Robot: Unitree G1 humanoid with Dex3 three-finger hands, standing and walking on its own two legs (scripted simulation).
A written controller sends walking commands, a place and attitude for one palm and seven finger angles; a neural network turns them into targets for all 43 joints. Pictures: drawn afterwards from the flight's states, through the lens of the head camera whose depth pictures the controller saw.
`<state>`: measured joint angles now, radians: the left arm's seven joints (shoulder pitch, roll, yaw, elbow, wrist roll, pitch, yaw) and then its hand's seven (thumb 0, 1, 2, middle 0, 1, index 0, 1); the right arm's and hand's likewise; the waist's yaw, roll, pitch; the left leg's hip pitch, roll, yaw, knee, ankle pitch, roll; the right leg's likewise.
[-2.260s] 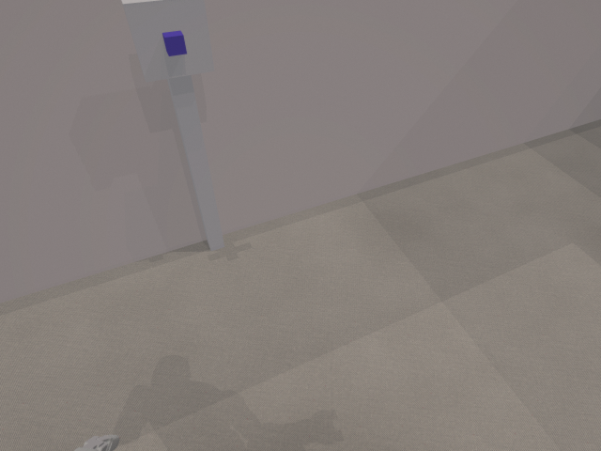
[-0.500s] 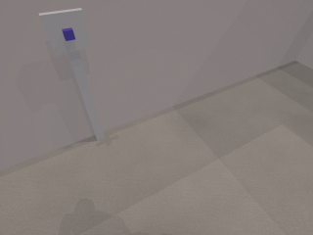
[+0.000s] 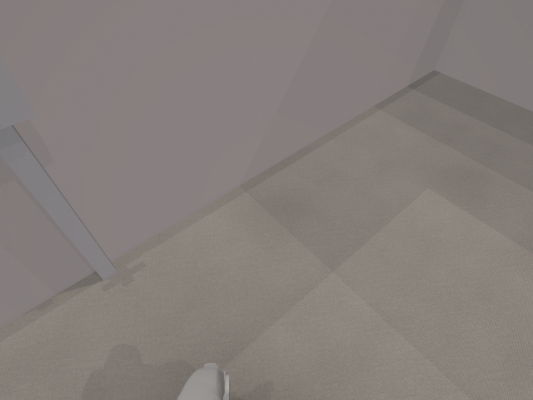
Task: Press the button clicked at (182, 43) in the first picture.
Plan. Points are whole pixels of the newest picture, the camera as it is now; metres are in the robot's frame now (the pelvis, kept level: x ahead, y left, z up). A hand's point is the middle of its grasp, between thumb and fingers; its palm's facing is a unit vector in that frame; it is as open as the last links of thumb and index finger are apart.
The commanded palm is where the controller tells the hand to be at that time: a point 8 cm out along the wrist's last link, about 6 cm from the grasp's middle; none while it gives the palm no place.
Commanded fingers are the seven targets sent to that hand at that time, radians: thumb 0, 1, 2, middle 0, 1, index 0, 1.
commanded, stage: walk to a spot facing it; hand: left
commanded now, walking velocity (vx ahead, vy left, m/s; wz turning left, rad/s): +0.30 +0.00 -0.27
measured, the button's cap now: out of the picture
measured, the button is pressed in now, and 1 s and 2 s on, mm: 0 0 0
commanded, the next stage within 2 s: turn to face it in 0.12 s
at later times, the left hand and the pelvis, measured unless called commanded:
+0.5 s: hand (159, 320) +0.28 +0.24 -0.17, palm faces -0.04 -0.98 -0.18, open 7.3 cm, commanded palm none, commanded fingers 0.00 0.90 0.90 -0.20 -0.30 -0.20 -0.30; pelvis +0.17 +0.06 +0.00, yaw -3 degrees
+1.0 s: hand (139, 369) +0.19 +0.25 -0.17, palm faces +0.28 -0.92 -0.27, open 7.3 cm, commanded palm none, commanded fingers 0.00 0.90 0.90 -0.20 -0.30 -0.20 -0.30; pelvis +0.19 +0.04 -0.01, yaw +15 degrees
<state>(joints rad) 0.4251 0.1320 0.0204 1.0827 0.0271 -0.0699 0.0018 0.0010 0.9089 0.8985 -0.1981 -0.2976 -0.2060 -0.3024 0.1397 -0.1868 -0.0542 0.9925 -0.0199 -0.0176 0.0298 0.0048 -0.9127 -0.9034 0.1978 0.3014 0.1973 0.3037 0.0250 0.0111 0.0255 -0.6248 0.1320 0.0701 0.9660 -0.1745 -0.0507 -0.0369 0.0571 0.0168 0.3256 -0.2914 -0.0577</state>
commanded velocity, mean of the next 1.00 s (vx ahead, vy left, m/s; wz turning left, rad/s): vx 0.04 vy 0.00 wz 0.39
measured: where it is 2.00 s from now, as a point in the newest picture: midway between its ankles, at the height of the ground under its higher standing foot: outside the picture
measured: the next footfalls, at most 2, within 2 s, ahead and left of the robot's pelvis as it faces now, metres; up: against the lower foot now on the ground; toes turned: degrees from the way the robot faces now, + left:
left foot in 0.16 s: +0.23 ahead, +0.14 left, +0.00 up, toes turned +5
right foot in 0.66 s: +0.23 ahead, -0.06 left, +0.00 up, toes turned -3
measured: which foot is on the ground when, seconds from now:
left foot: up 0.00-0.14, down 0.16-0.66, up 0.68-1.00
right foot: down 0.00-0.16, up 0.18-0.64, down 0.66-1.00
